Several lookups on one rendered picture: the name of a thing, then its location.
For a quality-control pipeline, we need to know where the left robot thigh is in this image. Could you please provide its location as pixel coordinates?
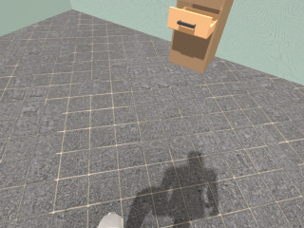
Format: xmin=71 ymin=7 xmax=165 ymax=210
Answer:
xmin=97 ymin=214 xmax=124 ymax=228

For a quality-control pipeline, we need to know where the handle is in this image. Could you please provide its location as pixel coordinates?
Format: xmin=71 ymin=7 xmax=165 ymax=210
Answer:
xmin=177 ymin=20 xmax=196 ymax=29

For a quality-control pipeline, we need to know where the cabinet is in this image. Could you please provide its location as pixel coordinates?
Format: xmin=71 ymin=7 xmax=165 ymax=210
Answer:
xmin=168 ymin=0 xmax=234 ymax=73

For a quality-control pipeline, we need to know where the drawer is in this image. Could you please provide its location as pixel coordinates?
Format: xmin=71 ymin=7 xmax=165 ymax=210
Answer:
xmin=167 ymin=7 xmax=219 ymax=39

